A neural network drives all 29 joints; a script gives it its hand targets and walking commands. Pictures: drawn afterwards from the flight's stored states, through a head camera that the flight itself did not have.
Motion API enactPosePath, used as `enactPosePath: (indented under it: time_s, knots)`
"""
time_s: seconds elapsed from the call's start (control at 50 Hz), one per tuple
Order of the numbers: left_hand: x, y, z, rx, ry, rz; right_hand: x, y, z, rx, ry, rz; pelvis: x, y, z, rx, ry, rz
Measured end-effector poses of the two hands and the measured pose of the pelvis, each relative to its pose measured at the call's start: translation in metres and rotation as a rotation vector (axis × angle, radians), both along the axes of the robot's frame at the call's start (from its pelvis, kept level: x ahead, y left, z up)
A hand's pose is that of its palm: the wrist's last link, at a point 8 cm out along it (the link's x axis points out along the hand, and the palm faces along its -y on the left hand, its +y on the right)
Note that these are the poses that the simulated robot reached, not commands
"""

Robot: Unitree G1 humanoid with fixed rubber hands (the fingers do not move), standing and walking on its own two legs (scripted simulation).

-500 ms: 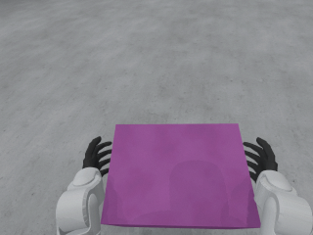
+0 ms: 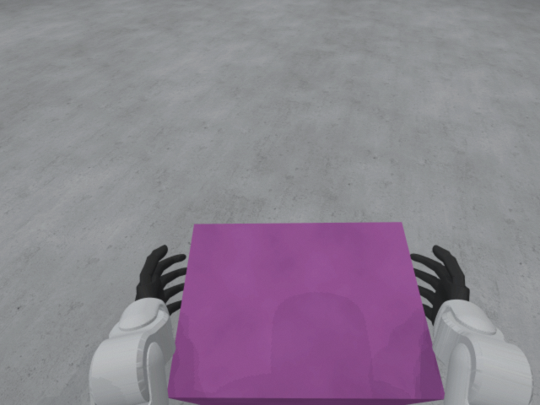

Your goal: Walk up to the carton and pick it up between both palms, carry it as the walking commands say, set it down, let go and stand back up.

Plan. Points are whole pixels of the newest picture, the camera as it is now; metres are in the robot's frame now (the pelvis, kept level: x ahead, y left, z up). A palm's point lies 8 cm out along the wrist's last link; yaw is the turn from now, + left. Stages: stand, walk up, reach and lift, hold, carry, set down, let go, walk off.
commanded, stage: carry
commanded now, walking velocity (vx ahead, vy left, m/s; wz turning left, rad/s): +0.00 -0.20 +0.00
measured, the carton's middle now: (297, 319) +0.25 +0.01 +0.02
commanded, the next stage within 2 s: none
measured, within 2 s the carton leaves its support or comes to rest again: neither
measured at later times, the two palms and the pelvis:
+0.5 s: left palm (299, 363) +0.16 +0.01 +0.09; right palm out of the picture +0.19 -0.36 +0.10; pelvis -0.06 -0.18 +0.00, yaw +2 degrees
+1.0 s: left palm out of the picture +0.11 -0.17 +0.08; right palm out of the picture +0.11 -0.53 +0.06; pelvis -0.12 -0.34 -0.01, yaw +2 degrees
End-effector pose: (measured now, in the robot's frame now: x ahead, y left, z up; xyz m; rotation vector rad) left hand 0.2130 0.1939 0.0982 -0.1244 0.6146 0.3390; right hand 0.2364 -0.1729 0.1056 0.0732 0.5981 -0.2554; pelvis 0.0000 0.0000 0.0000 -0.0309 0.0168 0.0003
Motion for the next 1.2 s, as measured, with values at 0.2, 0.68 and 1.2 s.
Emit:
enactPosePath:
  time_s: [0.2,0.68,1.2]
  knots:
    - [0.009,-0.129,-0.008,0.124,0.083,-0.134,-0.036,-0.128,-0.047,0.093,0.082,-0.116,-0.020,-0.090,-0.009,0.048,0.020,0.004]
    - [-0.091,-0.216,-0.004,0.025,0.029,0.032,-0.077,-0.215,-0.012,0.026,0.028,0.033,-0.079,-0.219,-0.002,0.036,0.016,0.059]
    - [-0.142,-0.382,-0.018,0.009,0.016,0.007,-0.137,-0.382,-0.011,-0.013,0.012,0.002,-0.145,-0.383,-0.007,0.039,0.030,0.063]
